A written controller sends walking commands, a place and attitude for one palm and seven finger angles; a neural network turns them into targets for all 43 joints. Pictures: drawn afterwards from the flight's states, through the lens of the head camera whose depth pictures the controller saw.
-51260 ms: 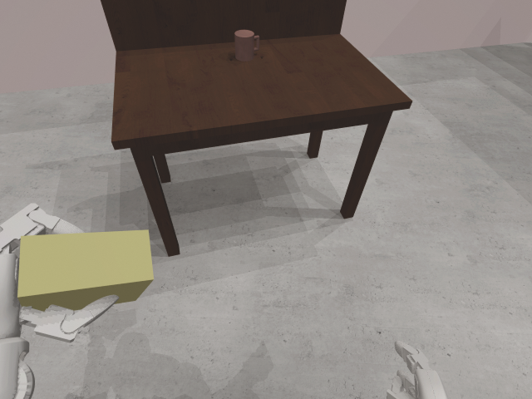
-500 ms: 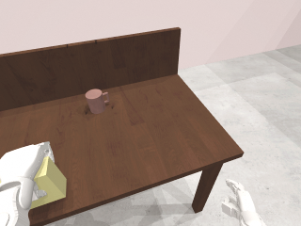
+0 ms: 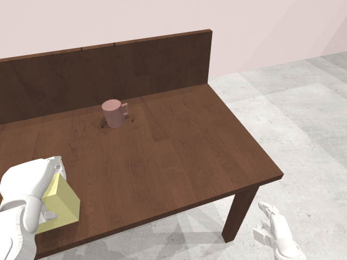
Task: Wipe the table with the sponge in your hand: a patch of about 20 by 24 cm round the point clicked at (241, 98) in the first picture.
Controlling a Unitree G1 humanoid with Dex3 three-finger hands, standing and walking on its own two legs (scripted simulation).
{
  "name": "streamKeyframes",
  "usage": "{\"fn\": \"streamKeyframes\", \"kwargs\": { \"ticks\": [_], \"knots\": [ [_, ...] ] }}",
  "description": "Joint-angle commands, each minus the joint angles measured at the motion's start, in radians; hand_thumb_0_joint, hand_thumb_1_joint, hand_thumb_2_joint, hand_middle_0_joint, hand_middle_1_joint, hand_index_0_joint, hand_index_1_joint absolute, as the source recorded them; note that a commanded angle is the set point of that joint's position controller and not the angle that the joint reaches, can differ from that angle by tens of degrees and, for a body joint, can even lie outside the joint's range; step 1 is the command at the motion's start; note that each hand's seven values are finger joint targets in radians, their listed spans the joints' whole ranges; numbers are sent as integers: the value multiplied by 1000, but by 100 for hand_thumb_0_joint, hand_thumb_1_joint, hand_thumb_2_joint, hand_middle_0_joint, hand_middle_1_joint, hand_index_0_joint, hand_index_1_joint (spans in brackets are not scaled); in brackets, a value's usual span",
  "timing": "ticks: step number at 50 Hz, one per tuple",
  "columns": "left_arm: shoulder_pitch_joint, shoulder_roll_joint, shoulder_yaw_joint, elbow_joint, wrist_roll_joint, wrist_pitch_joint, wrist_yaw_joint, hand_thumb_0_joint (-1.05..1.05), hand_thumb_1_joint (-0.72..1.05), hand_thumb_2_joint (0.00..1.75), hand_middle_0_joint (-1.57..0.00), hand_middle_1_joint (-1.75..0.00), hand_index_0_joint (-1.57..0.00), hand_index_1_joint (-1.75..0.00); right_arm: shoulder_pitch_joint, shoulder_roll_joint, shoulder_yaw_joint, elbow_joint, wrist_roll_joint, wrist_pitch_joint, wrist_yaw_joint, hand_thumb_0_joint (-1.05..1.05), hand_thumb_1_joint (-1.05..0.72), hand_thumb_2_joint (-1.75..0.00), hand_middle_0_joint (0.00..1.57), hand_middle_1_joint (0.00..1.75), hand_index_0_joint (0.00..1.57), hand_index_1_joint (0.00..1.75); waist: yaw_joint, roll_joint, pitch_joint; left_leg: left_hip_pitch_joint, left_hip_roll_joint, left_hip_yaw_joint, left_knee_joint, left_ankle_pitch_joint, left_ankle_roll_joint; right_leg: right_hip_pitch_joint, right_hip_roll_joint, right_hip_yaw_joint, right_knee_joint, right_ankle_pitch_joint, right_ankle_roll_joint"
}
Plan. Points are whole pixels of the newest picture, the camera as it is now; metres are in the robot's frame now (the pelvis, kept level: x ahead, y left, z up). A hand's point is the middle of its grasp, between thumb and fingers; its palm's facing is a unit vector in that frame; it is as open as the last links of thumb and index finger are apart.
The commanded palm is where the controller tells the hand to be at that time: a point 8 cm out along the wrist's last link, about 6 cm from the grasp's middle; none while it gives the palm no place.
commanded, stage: bring the sponge back beside the body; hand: left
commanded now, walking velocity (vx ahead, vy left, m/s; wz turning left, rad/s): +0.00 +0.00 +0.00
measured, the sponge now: (49, 209) +0.18 +0.34 +0.02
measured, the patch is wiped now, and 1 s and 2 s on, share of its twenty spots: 1.00 1.00 1.00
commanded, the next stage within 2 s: step back with the hand held close in 1.54 s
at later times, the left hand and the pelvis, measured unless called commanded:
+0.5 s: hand (50, 190) +0.19 +0.31 +0.09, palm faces +0.04 -0.11 -0.99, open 9.8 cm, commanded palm +0.16 +0.30 +0.16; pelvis +0.00 +0.00 +0.00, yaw -1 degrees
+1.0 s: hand (62, 187) +0.20 +0.28 +0.10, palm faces +0.08 -0.12 -0.99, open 9.8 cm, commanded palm +0.16 +0.27 +0.18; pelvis +0.00 -0.01 +0.00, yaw -1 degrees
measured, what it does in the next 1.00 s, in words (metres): stands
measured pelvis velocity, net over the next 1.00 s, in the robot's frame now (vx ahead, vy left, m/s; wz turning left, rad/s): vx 0.00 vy -0.01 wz -0.02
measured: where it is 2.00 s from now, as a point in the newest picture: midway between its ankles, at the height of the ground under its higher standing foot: outside the picture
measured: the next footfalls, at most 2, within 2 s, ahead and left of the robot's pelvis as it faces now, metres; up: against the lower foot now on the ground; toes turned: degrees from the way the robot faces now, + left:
none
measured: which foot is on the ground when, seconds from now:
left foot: down 0.00-1.00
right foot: down 0.00-1.00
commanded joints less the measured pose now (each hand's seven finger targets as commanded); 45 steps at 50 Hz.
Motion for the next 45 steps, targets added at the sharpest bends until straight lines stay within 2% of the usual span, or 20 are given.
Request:
{"fn": "streamKeyframes", "kwargs": {
  "ticks": [1, 2, 3, 4, 8, 11, 12, 15, 17, 19, 22, 23, 27, 31, 32, 33, 38, 41, 42, 45],
  "knots": [
    [-289, 257, 151, -240, 50, -52, 66, 0, 10, 130, -120, -160, -120, -160, -208, -104, -39, -174, -5, -65, -10, 0, -90, -90, 20, 30, 20, 30, -22, 64, -178, 87, 20, -59, -85, 121, 7, -29, 5, 48, -56, 75, -80],
    [-278, 280, 176, -256, 48, -52, 76, 0, 10, 130, -120, -160, -120, -160, -220, -104, -37, -176, -6, -71, -9, 0, -90, -90, 20, 30, 20, 30, -17, 88, -172, 80, 25, -71, -94, 102, 5, -21, 15, 68, -50, 67, -84],
    [-271, 238, 147, -249, 51, -44, 79, 0, 10, 130, -120, -160, -120, -160, -221, -99, -34, -180, -7, -70, -8, 0, -90, -90, 20, 30, 20, 30, -6, 88, -185, 81, 21, -68, -94, 114, 7, -8, 15, 43, -45, 83, -86],
    [-265, 214, 127, -270, 45, -45, 86, 0, 10, 130, -120, -160, -120, -160, -218, -94, -39, -178, -5, -74, -1, 0, -90, -90, 20, 30, 20, 30, -17, 69, -186, 83, 26, -66, -91, 132, 2, -19, 11, 47, -44, 91, -82],
    [-178, 198, 137, -222, 37, 24, 91, 0, 10, 130, -120, -160, -120, -160, -235, -104, -34, -178, -6, -61, 17, 0, -90, -90, 20, 30, 20, 30, 5, 31, -168, 47, 29, -70, -107, 137, -5, 0, 13, 40, -39, 104, -85],
    [-179, 175, 103, -228, 32, 75, 82, 0, 10, 130, -120, -160, -120, -160, -253, -106, -34, -177, 0, -46, 27, 0, -90, -90, 20, 30, 20, 30, -6, -4, -145, 34, 30, -58, -109, 144, -9, -18, 1, 47, -47, 99, -78],
    [-169, 209, 136, -245, 28, 86, 82, 0, 10, 130, -120, -160, -120, -160, -267, -109, -33, -181, 1, -48, 29, 0, -90, -90, 20, 30, 20, 30, 2, 15, -144, 29, 33, -64, -116, 128, -10, -6, 9, 67, -42, 89, -83],
    [-181, 192, 101, -255, 35, 113, 61, 0, 10, 130, -120, -160, -120, -160, -267, -111, -28, -188, 1, -43, 31, 0, -90, -90, 20, 30, 20, 30, -2, 4, -160, 40, 29, -57, -106, 144, 1, -5, 6, 40, -42, 110, -78],
    [-184, 229, 128, -292, 35, 105, 58, 0, 10, 130, -120, -160, -120, -160, -274, -109, -27, -191, 0, -46, 27, 0, -90, -90, 20, 30, 20, 30, -4, 1, -161, 42, 30, -63, -104, 134, 4, 1, 9, 69, -39, 96, -80],
    [-184, 199, 97, -305, 40, 94, 50, 0, 10, 130, -120, -160, -120, -160, -265, -99, -25, -197, 1, -50, 25, 0, -90, -90, 20, 30, 20, 30, -10, 8, -166, 50, 25, -56, -94, 142, 9, -3, 6, 53, -39, 99, -77],
    [-220, 238, 123, -319, 45, 71, 50, 0, 10, 130, -120, -160, -120, -160, -261, -105, -26, -190, 0, -50, 18, 0, -90, -90, 20, 30, 20, 30, -18, 17, -143, 54, 28, -65, -95, 102, 9, -21, 14, 81, -51, 63, -81],
    [-242, 200, 87, -311, 48, 69, 45, 0, 10, 130, -120, -160, -120, -160, -263, -98, -19, -199, -2, -54, 14, 0, -90, -90, 20, 30, 20, 30, -13, 28, -146, 56, 21, -60, -95, 94, 12, -19, 10, 54, -51, 62, -79],
    [-241, 223, 112, -310, 45, 52, 57, 0, 10, 130, -120, -160, -120, -160, -265, -100, -25, -186, -1, -58, 8, 0, -90, -90, 20, 30, 20, 30, -17, 55, -130, 65, 23, -62, -96, 82, 6, -32, 12, 93, -62, 47, -85],
    [-221, 193, 89, -286, 40, 66, 55, 0, 10, 130, -120, -160, -120, -160, -261, -100, -25, -181, -3, -53, 8, 0, -90, -90, 20, 30, 20, 30, -17, -3, -140, 73, 20, -54, -86, 119, 4, -37, 2, 77, -66, 69, -79],
    [-222, 219, 113, -295, 37, 72, 58, 0, 10, 130, -120, -160, -120, -160, -274, -103, -25, -185, -1, -55, 8, 0, -90, -90, 20, 30, 20, 30, -14, 20, -134, 68, 22, -57, -93, 94, 2, -35, 8, 102, -68, 47, -84],
    [-227, 185, 86, -291, 41, 82, 54, 0, 10, 130, -120, -160, -120, -160, -277, -99, -20, -193, -3, -57, 9, 0, -90, -90, 20, 30, 20, 30, -6, 21, -148, 68, 16, -49, -88, 110, 5, -23, 5, 77, -62, 70, -83],
    [-197, 180, 83, -322, 40, 106, 50, 0, 10, 130, -120, -160, -120, -160, -288, -98, -19, -197, -4, -56, 19, 0, -90, -90, 20, 30, 20, 30, 3, 28, -173, 71, 17, -46, -83, 145, 5, -7, 5, 75, -51, 105, -83],
    [-164, 174, 75, -353, 38, 114, 48, 0, 10, 130, -120, -160, -120, -160, -282, -97, -22, -197, -4, -50, 26, 0, -90, -90, 20, 30, 20, 30, -5, -1, -175, 75, 19, -45, -76, 185, 5, -6, 0, 75, -48, 141, -78],
    [-154, 204, 105, -353, 35, 119, 52, 0, 10, 130, -120, -160, -120, -160, -291, -101, -23, -196, -5, -51, 25, 0, -90, -90, 20, 30, 20, 30, -1, 5, -158, 69, 21, -48, -81, 160, 4, -11, 7, 98, -53, 114, -82],
    [-160, 171, 69, -342, 42, 136, 45, 0, 10, 130, -120, -160, -120, -160, -292, -99, -17, -197, -5, -46, 26, 0, -90, -90, 20, 30, 20, 30, 0, 1, -146, 73, 18, -43, -76, 167, 6, -26, 2, 78, -56, 125, -79]
  ]
}}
